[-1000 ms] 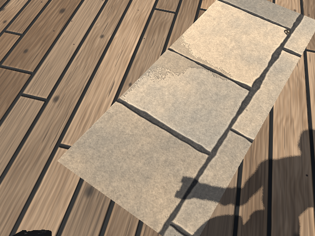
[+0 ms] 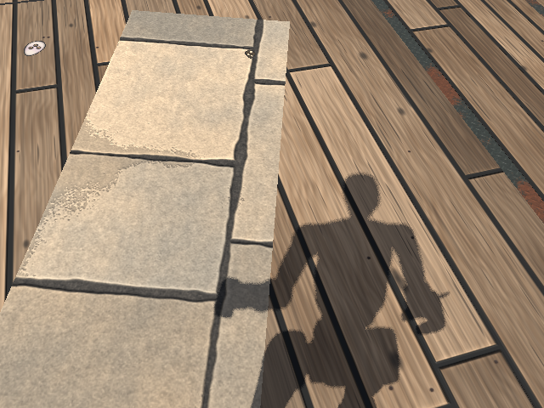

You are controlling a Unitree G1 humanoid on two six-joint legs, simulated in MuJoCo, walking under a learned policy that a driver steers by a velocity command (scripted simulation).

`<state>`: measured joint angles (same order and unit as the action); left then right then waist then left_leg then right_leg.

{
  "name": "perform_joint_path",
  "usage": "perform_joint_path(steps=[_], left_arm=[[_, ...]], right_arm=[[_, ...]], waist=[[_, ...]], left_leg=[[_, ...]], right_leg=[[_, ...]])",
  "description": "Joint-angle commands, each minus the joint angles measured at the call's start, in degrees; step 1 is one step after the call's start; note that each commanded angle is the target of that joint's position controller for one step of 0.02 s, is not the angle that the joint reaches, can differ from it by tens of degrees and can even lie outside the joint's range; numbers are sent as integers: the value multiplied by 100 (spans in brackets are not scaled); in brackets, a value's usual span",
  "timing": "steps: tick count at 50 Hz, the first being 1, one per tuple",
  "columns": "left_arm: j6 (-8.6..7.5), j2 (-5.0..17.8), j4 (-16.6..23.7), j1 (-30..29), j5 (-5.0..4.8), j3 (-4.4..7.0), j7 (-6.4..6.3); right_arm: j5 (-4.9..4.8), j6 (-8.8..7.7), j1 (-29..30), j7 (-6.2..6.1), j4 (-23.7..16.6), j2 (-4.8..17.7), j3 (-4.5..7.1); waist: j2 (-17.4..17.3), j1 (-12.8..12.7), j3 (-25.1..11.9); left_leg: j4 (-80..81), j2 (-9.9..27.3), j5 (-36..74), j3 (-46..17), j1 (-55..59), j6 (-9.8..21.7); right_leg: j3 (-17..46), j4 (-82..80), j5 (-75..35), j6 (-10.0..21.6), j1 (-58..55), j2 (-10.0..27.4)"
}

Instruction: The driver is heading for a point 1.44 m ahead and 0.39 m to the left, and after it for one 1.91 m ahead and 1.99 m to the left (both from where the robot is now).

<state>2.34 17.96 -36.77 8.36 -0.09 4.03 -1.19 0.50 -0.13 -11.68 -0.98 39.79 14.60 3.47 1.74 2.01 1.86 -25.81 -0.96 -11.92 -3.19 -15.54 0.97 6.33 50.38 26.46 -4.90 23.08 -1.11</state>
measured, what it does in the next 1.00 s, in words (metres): walks ahead, turning left: right foot, then left foot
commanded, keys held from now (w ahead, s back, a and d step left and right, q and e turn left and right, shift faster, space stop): q+shift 0.18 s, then w+q+shift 0.34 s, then w+shift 0.08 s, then w+e+shift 0.30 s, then e+shift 0.10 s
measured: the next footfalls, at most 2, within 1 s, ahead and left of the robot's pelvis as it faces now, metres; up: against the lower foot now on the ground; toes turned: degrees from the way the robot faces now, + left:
right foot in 0.08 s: +0.02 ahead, -0.15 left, +0.00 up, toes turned +7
left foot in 0.58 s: +0.13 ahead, +0.25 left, +0.00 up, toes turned +32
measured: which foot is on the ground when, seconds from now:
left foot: down 0.00-0.10, up 0.12-0.56, down 0.58-1.00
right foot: up 0.00-0.06, down 0.08-0.58, up 0.60-1.00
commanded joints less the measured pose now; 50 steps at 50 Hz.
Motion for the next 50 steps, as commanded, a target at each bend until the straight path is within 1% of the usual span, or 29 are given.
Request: perform_joint_path(steps=[1, 3, 4, 5, 6, 7, 8, 9, 10, 12, 13, 19, 25, 27, 28, 29, 30, 31, 32, 33, 34, 35, 36, 37, 40, 44, 47, 49, 50], left_arm=[[-130, 209, 377, -128, -11, 34, 17], [-166, 476, 243, 162, -43, 150, -4], [-176, 712, 243, 370, -31, 215, -41], [-149, 1006, 255, 712, 65, 281, -116], [-92, 1326, 51, 681, 184, 389, -95], [-128, 928, 231, 464, 242, 303, -91], [-170, 627, 289, 301, 246, 204, -117], [-207, 492, 350, -17, 194, 158, -146], [-257, 477, 296, -14, 50, 176, -148], [-358, 564, 166, 378, -54, 210, -154], [-407, 606, 138, 503, -41, 224, -152], [-665, 913, -45, 762, -9, 358, -34], [-660, 1191, -249, 816, -75, 476, 150], [-616, 1252, -257, 609, -72, 467, 182], [-605, 1244, -267, 465, -79, 429, 187], [-681, 995, -187, 479, -2, 308, 166], [-796, 60, 176, 477, 163, 39, 148], [-1029, 379, 397, 366, -91, 2, 114], [-1098, 884, 464, -201, -436, 104, 122], [-1131, 738, 383, -95, -442, 36, 124], [-1117, 623, 232, 12, -282, -7, 102], [-1024, 588, 84, 319, -231, 4, 145], [-897, 564, -67, 569, -302, 11, 220], [-770, 506, -173, 693, -350, 15, 267], [-585, 317, -183, 407, -311, -29, 292], [-743, 116, -59, -267, -256, -102, 436], [-849, 119, -36, -279, -199, -59, 598], [-790, 262, -70, 207, -196, 40, 672], [-683, 549, -246, 1100, -209, 187, 664]], right_arm=[[-95, 10, 125, 48, -328, 998, 202], [-247, 25, 43, 48, -361, 1281, 292], [-261, -15, 21, 44, -388, 1247, 287], [-186, -78, 106, 63, -494, 952, 210], [-258, -131, 232, 60, -685, 670, 145], [-201, -128, 234, 41, -615, 1003, 243], [-227, -68, 150, 41, -539, 1170, 359], [-236, 50, -89, 15, -406, 1051, 381], [-212, 143, -144, 28, -417, 934, 340], [-245, 171, 273, 122, -655, 752, 251], [-260, 149, 431, 169, -766, 742, 237], [-238, -23, 785, 351, -1081, 572, 124], [-307, 9, 992, 425, -1256, 629, 18], [-317, 8, 405, 419, -1057, 759, 69], [-317, -21, -546, 388, -715, 987, 226], [-349, -24, -1977, 324, -201, 1545, 512], [-328, -71, -2293, 244, -87, 2323, 613], [-297, -264, -1945, 291, -497, 2132, 445], [-240, -389, -1765, 353, -527, 1590, 304], [-183, -434, -1717, 358, -409, 1502, 270], [-128, -455, -1327, 355, -391, 1286, 194], [-10, -477, -877, 352, -447, 1007, 89], [63, -519, -658, 331, -452, 820, 30], [63, -580, -604, 299, -403, 733, 15], [83, -745, -721, 209, -224, 716, 32], [80, -821, -1025, -42, 52, 692, -24], [97, -695, -1098, -277, 147, 1060, 31], [40, -517, -1103, -508, 136, 1346, 121], [27, -469, -820, -573, 17, 1430, 169]], waist=[[-1444, -83, -524], [-1331, -225, -479], [-1103, -283, -642], [-366, -350, -915], [1418, -236, -723], [1304, -415, -683], [958, -363, -602], [711, -161, -543], [689, -190, -517], [844, -494, -256], [861, -580, -183], [578, -629, 122], [423, -512, 565], [358, -91, 363], [147, 508, -133], [-469, 1178, -796], [-2652, 825, -619], [-2239, 688, -1721], [-1100, 842, -1086], [-935, 643, -735], [-651, 398, -522], [-727, 63, -274], [-895, -111, -147], [-759, -189, -59], [-413, -178, 358], [-321, -49, 538], [-491, -166, 386], [-814, -457, -74], [-986, -947, -444]], left_leg=[[490, 905, 1473, -1276, 510, 1055], [333, 876, 1667, -1607, 324, 912], [198, 827, 1308, -1668, -61, 666], [-559, 519, 432, -1307, -783, 326], [-1298, -192, -1230, -141, -1654, -22], [-2593, -52, -2337, 34, -1872, -294], [-3580, 34, -2351, -20, -2060, -402], [-4003, 136, -2116, -57, -2074, -496], [-4035, 343, -1549, -2, -2413, -541], [-3953, 559, -897, 172, -2935, -516], [-3862, 585, -777, 229, -3095, -488], [-2815, 851, -473, 290, -3030, -193], [-2441, 982, -952, 669, -2680, 177], [-2049, 533, -1123, 1149, -1298, 411], [-1667, -8, -784, 1565, 318, 575], [-1634, -469, -533, 1493, 2486, 786], [-198, 936, -2227, -1675, 3187, 1388], [1192, 1855, -3869, -4432, 3429, 1894], [1488, 2186, -3498, -4201, 3240, 1678], [1272, 2195, -2988, -3592, 2767, 1611], [1088, 2001, -2485, -2917, 2065, 1413], [1025, 1747, -1984, -2187, 1360, 1202], [1115, 1599, -1368, -1676, 884, 1011], [1227, 1492, -750, -1181, 722, 822], [1642, 1034, 1032, 332, 467, 257], [2035, 697, 3003, 1381, 742, -395], [1277, 743, 6000, 1650, 1370, -755], [-80, 901, 7891, 1717, 1683, -878], [-1125, 970, 8358, 1610, 1322, -907]], right_leg=[[-492, -1784, -305, -29, -655, -129], [-502, -2999, -1383, 238, -1267, -273], [-221, -3025, -1763, 442, -1858, 116], [377, -2789, -2918, 797, -2584, 1039], [1135, -2915, -3403, 1516, -2259, 1868], [1439, -3085, -3925, 2015, -2153, 2340], [1220, -3091, -4242, 2030, -2053, 2323], [747, -3017, -4224, 1810, -1955, 2035], [520, -3256, -2897, 1637, -2127, 1920], [574, -3893, -201, 1527, -2231, 1846], [623, -4071, 330, 1505, -2320, 1898], [-198, -4364, 146, 1334, -2500, 2152], [-1192, -4346, -95, 1175, -2440, 2256], [-1765, -3649, -1497, 1059, -1893, 2030], [-2187, -2317, -3261, 951, -1334, 1733], [-2398, -192, -4302, 751, -164, 1369], [-1991, 2460, 329, 315, 2157, 631], [-348, 3471, 628, 413, 2763, 216], [-265, 3659, -83, 545, 3453, 436], [-306, 3493, -431, 713, 3519, 690], [-276, 3189, -888, 786, 3211, 972], [-197, 2935, -1446, 840, 2810, 1169], [-120, 2851, -1827, 841, 2493, 1221], [0, 2724, -2031, 809, 2411, 1151], [149, 1772, -2863, 734, 2372, 711], [-810, -77, -4012, 808, 1817, 183], [-1635, -1099, -4095, 952, 1050, -367], [-2056, -1388, -4061, 907, 75, -775], [-1964, -1264, -3807, 1004, -993, -863]])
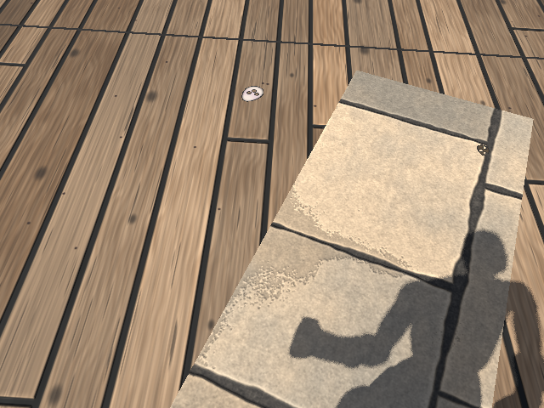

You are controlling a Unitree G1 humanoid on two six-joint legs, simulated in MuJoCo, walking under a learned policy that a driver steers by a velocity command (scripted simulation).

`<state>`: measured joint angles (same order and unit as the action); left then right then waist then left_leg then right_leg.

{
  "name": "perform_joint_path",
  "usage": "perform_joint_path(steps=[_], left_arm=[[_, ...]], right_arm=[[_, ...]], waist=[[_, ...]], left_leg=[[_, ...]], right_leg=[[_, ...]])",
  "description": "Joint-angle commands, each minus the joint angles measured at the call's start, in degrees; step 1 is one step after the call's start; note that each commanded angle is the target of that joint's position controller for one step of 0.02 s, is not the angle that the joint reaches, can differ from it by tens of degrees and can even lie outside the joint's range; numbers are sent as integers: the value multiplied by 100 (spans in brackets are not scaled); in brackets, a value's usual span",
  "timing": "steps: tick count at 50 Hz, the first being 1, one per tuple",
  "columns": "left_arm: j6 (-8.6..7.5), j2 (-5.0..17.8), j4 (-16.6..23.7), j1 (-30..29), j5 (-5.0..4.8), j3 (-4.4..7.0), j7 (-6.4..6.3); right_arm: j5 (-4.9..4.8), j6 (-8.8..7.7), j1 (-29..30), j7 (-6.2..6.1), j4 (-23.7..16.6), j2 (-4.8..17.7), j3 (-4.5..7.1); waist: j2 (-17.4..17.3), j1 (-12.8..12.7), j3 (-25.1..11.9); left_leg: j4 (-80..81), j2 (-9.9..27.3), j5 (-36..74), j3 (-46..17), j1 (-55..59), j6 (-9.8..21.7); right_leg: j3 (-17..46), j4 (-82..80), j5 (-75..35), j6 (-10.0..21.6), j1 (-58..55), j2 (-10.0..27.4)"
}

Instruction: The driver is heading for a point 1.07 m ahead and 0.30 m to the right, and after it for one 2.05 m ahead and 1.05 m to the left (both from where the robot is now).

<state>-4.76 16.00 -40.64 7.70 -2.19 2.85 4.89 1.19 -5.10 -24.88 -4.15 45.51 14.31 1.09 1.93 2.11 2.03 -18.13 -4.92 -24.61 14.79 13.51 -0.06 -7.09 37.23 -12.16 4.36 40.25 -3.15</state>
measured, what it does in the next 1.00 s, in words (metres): walks ahead, turning right: right foot, then left foot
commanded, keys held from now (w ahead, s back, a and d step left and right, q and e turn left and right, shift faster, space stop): e+shift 0.28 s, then w+e+shift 0.24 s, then w+shift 0.30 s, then w+q+shift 0.18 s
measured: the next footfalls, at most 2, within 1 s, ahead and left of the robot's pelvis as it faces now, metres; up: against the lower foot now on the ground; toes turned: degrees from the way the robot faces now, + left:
right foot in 0.04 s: +0.25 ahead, -0.02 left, +0.00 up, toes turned -2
left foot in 0.42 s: +0.41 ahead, +0.16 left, +0.00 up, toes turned -38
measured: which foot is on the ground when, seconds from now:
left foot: down 0.00-0.02, up 0.04-0.40, down 0.42-1.00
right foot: up 0.00-0.02, down 0.04-0.40, up 0.42-0.96, down 0.98-1.00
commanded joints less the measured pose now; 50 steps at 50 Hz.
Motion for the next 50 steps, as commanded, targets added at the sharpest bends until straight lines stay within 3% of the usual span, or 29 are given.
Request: perform_joint_path(steps=[1, 2, 3, 4, 5, 6, 7, 9, 11, 13, 16, 17, 19, 20, 21, 22, 23, 24, 25, 28, 30, 34, 38, 42, 45, 47, 48, 49, 50], left_arm=[[165, 1204, -229, 2722, -31, 522, -33], [232, 1053, -651, 3666, 13, 418, -230], [76, 1016, -398, 2691, 455, 249, -297], [3, 1159, 32, 2205, 593, 272, -311], [50, 1176, 397, 1622, 394, 374, -338], [68, 1131, 633, 870, 182, 372, -357], [67, 1019, 809, 406, 122, 337, -363], [87, 1038, 909, 160, 162, 370, -398], [177, 1054, 748, 320, 155, 405, -516], [390, 1167, 626, 540, 94, 473, -664], [608, 1009, 755, 411, -46, 436, -760], [630, 944, 844, 371, -42, 408, -739], [601, 815, 950, 308, 24, 358, -672], [569, 651, 982, 260, 43, 303, -634], [537, 268, 946, 521, 63, 181, -592], [441, -123, 1141, 603, 54, 43, -559], [319, 321, 1339, 657, -26, 92, -506], [321, 735, 1202, 564, 17, 185, -504], [352, 900, 1075, 526, 110, 247, -510], [317, 572, 1093, 321, 174, 165, -495], [276, 389, 1058, 348, 80, 97, -513], [194, 440, 1095, -9, 5, 104, -510], [90, 369, 1195, -567, 45, 55, -379], [-42, 47, 1482, -1472, 46, -105, -164], [-186, 56, 1616, -1592, -4, -115, -10], [-211, 468, 1541, -998, 14, 60, -58], [-176, 783, 1290, 114, -37, 239, -154], [-81, 1059, 950, 1529, -59, 387, -301], [5, 1679, 703, 2419, 105, 485, -447]], right_arm=[[-34, 29, 1102, -231, -775, 1537, 465], [-190, -41, 1935, 1, -938, 913, 330], [-78, -176, 1226, 190, -1350, -93, 46], [-127, -272, 390, 327, -1417, 143, -23], [-166, -325, 688, 397, -1516, 738, 63], [-150, -309, 884, 445, -1564, 855, 123], [-81, -217, 973, 431, -1523, 901, 160], [-36, -38, 1055, 347, -1509, 1076, 243], [98, 6, 1442, 241, -1611, 712, 136], [7, 100, 1587, 191, -1610, 491, 77], [-192, 209, 1802, 259, -1563, 547, 110], [-249, 219, 1924, 297, -1577, 598, 138], [-331, 146, 1877, 347, -1545, 740, 260], [-332, 84, 1496, 351, -1402, 823, 352], [-278, 48, 861, 317, -1272, 1093, 468], [-78, 66, 605, 339, -1303, 1476, 521], [31, -2, 907, 383, -1342, 1658, 594], [-105, -38, 1197, 354, -1435, 1324, 539], [-195, -21, 1165, 330, -1402, 1108, 480], [-129, -56, 687, 372, -1115, 1006, 406], [-67, -129, 368, 435, -884, 832, 343], [-26, -174, 82, 445, -624, 861, 322], [-95, -141, -312, 388, -315, 877, 261], [-217, -34, -898, 372, 89, 807, 141], [-292, 98, -789, 335, 204, 1001, 141], [-268, 108, -694, 322, 270, 1306, 201], [-210, 114, -555, 318, 307, 1374, 204], [-113, 43, -303, 327, 174, 1327, 175], [81, -60, -664, 353, -105, 275, -58]], waist=[[-732, -1771, -839], [913, -2166, -527], [1926, -822, -723], [788, -507, -2177], [-336, -433, -1906], [-1218, 62, -917], [-1399, 269, -460], [-1049, 340, -3], [-853, 148, -234], [-322, -25, -962], [280, -179, -1337], [480, -268, -1208], [825, -191, -862], [718, 33, -783], [45, 205, -1111], [-1166, 82, -1001], [-1784, -219, -610], [-1325, -174, -237], [-831, -95, -95], [-640, 44, 23], [-744, 68, 88], [-897, 97, 314], [-900, 268, 482], [-861, 629, 824], [-979, 416, 949], [-1273, -91, 373], [-1315, -803, -301], [-1238, -1576, -1105], [580, -1347, -2371]], left_leg=[[-3876, 1298, 8568, -368, -2550, -795], [-7130, 105, 1516, -344, -3507, -839], [-8976, -365, -1477, -1627, -5328, -762], [-8973, -212, -1205, -2700, -5634, -619], [-8092, -20, -744, -2801, -5611, -304], [-7213, 203, -398, -2626, -5544, -124], [-6622, 352, -244, -2589, -5293, -151], [-5489, 538, -171, -2500, -4756, -405], [-3938, 423, 161, -2187, -4161, -630], [-3092, 121, 1089, -2125, -3595, -754], [-2281, 54, 1735, -2229, -3263, -768], [-1997, 90, 1685, -2287, -3162, -718], [-1385, 174, 1402, -2364, -2691, -545], [-968, 352, 1269, -2410, -2037, -361], [-447, 1267, 110, -3214, -1131, 32], [404, 2288, -1844, -5317, -505, 572], [909, 2797, -3278, -6930, -842, 986], [811, 2706, -2971, -6422, -1179, 954], [600, 2373, -2129, -5364, -1392, 730], [673, 1662, -980, -3830, -1950, 528], [757, 1583, -727, -3567, -2067, 671], [920, 1781, -108, -3270, -1746, 923], [1102, 1975, 559, -2814, -1274, 970], [1279, 2043, 1454, -2390, -1053, 964], [1216, 2093, 2392, -2220, -1202, 983], [408, 2112, 5036, -2111, -1325, 908], [-804, 1934, 6131, -1865, -1685, 784], [-2458, 1698, 5500, -1820, -3124, 565], [-4780, 906, 991, -1860, -4778, 356]], right_leg=[[215, -47, -124, 438, -4287, -237], [962, -1422, -1470, 866, -4857, 448], [2591, -132, -3430, 1316, -5465, 863], [4223, -706, -2301, 2219, -6027, 1806], [4658, -1527, 163, 2332, -5411, 1709], [4603, -2123, 1775, 2133, -4110, 1484], [4610, -2454, 2158, 1994, -3127, 1333], [4019, -2485, 931, 1815, -1954, 941], [3077, -2008, -841, 1527, -1451, 398], [2798, -1632, -944, 1141, -1663, 119], [3053, -1513, 1937, 709, -1860, 30], [3365, -1601, 3466, 669, -1757, 81], [3841, -1353, 4797, 631, -1470, 221], [3756, -826, 5097, 483, -1061, 159], [3021, 625, 5473, 201, -597, -193], [2044, 2108, 5191, 52, 637, -737], [1880, 2961, 4360, -74, 1505, -62], [1706, 3393, 3800, -204, 1589, 252], [1512, 3587, 3370, -315, 1479, 409], [1214, 3946, 2612, -343, 1143, 662], [1370, 3861, 2217, -334, 1125, 634], [1750, 3027, 1586, -413, 1588, 511], [1406, 2056, 1148, -464, 1739, 614], [710, 886, 1150, -405, 1287, 799], [579, -62, 1624, -290, 192, 553], [439, -342, 1975, -145, -1462, 170], [322, -403, 2104, 2, -2976, -27], [816, -42, 2151, 105, -5166, 494], [2978, -246, 3959, 301, -7153, 2141]])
